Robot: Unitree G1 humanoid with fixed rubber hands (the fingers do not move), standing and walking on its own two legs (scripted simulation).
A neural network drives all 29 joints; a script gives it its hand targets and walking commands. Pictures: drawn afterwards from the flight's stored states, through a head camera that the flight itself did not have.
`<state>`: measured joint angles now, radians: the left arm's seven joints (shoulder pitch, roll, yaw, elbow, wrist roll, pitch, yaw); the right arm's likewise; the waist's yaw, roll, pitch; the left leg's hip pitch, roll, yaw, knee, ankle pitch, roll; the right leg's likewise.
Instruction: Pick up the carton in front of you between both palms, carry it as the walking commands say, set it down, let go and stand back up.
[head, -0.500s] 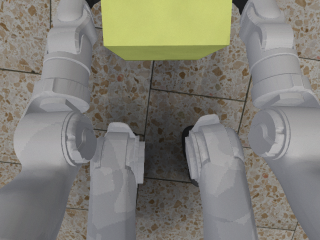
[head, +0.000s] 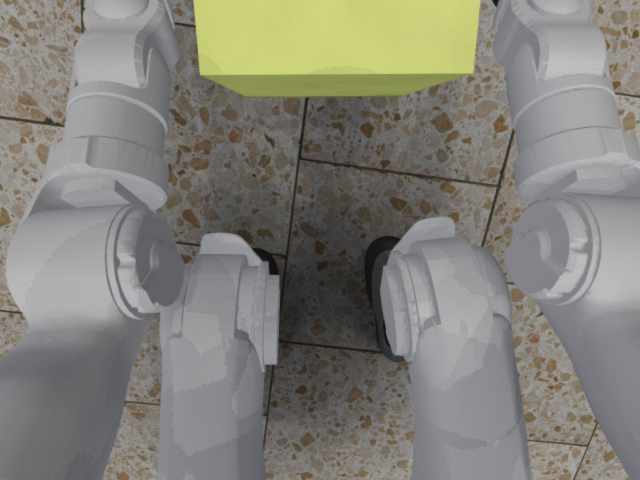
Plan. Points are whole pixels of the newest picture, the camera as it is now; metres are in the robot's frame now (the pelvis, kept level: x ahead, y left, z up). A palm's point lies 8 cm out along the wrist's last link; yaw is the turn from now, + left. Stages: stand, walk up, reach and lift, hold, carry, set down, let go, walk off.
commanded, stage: set down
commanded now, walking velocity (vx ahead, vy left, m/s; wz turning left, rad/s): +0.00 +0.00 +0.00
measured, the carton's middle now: out of the picture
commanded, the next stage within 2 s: let go in 1.26 s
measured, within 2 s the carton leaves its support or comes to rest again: neither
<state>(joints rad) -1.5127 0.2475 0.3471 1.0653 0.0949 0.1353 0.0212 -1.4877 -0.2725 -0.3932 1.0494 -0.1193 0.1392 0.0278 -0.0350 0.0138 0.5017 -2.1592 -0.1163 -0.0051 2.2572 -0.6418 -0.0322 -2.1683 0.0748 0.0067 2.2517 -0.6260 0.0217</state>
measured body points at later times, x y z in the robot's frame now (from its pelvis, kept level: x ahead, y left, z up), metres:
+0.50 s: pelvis +0.00 +0.00 +0.04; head +0.35 -0.02 +0.31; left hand +0.58 +0.15 -0.08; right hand +0.57 -0.22 -0.09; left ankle +0.10 +0.11 -0.33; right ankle +0.11 -0.11 -0.33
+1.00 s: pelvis +0.02 +0.00 +0.17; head +0.35 -0.02 +0.47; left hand +0.59 +0.17 +0.06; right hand +0.57 -0.24 +0.06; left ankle +0.10 +0.11 -0.33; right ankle +0.11 -0.11 -0.33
